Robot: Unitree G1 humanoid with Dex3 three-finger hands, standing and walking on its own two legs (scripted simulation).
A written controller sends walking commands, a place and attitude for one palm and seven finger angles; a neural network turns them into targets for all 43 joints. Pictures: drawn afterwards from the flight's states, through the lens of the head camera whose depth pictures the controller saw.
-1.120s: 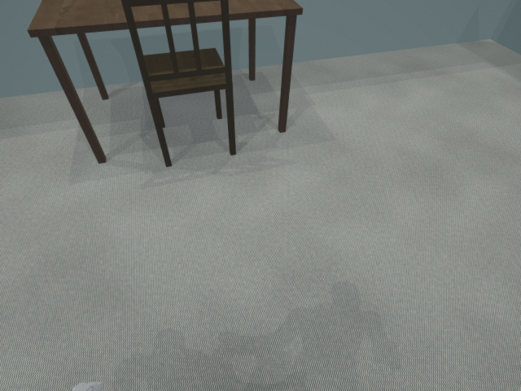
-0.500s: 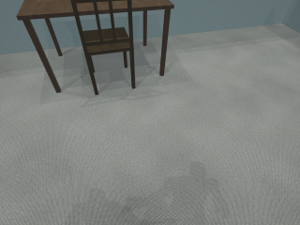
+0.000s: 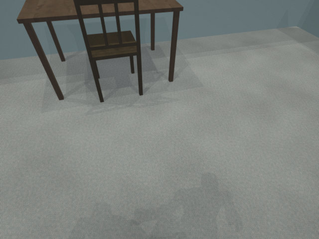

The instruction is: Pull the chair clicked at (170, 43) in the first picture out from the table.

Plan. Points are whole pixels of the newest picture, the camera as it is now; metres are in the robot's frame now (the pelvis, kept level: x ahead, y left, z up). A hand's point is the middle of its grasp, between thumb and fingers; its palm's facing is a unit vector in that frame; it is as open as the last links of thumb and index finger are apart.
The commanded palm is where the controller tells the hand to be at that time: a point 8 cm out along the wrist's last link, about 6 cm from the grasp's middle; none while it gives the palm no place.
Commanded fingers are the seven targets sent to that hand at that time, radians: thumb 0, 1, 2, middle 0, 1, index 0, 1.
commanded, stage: look at it before walking up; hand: left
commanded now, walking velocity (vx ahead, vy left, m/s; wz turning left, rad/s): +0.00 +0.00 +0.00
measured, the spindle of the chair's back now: (103, 25) +1.44 +0.48 -0.09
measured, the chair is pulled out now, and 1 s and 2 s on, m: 0.00 0.00 0.00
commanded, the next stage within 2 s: walk to a spot facing it in 0.32 s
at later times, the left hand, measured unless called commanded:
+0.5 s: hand out of the picture +0.07 +0.24 -0.16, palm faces -0.03 -0.95 -0.33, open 7.4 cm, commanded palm none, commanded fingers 0.00 0.90 0.90 -0.20 -0.30 -0.20 -0.30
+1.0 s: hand out of the picture +0.16 +0.20 -0.19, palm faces -0.02 -0.99 -0.15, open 7.3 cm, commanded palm none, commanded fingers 0.00 0.90 0.90 -0.20 -0.30 -0.20 -0.30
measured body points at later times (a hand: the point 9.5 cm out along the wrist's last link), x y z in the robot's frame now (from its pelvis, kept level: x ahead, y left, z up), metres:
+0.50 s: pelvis +0.01 +0.00 +0.00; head +0.00 +0.00 +0.45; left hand +0.07 +0.29 -0.14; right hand +0.08 -0.29 -0.13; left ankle +0.00 +0.13 -0.74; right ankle +0.00 -0.12 -0.74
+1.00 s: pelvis +0.14 +0.02 -0.01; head +0.16 +0.04 +0.44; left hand +0.16 +0.25 -0.17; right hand +0.00 -0.16 -0.15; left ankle +0.01 +0.12 -0.74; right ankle +0.20 -0.11 -0.68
